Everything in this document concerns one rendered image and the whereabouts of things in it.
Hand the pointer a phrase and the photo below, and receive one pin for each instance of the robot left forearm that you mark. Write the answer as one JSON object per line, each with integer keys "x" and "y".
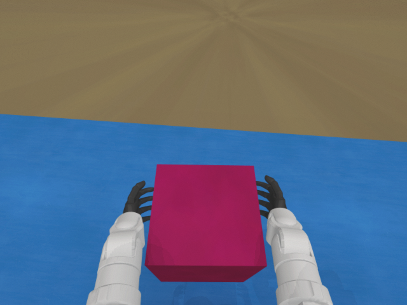
{"x": 119, "y": 269}

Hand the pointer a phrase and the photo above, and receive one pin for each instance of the robot right forearm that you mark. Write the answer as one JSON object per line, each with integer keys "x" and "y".
{"x": 295, "y": 266}

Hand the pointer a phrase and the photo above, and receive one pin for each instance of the carton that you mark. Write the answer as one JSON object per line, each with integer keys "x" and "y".
{"x": 205, "y": 224}

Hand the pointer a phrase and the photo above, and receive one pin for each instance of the robot right hand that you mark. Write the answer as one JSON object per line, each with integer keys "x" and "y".
{"x": 275, "y": 195}

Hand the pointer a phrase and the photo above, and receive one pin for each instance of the robot left hand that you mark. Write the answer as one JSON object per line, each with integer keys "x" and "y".
{"x": 134, "y": 201}

